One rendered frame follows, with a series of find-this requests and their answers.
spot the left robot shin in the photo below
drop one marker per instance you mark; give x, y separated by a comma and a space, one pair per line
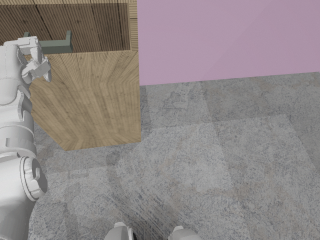
118, 224

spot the handle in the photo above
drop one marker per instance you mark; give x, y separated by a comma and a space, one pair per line
55, 46

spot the left robot hand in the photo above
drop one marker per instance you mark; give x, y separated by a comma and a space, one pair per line
13, 64

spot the left robot thigh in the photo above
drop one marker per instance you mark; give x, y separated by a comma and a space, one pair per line
120, 233

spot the drawer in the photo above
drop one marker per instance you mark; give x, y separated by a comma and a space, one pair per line
95, 27

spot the cabinet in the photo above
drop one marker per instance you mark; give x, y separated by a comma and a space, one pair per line
93, 99

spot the robot left upper arm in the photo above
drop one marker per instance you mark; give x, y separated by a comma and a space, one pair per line
22, 182

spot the robot left forearm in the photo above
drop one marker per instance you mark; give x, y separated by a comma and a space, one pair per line
16, 121

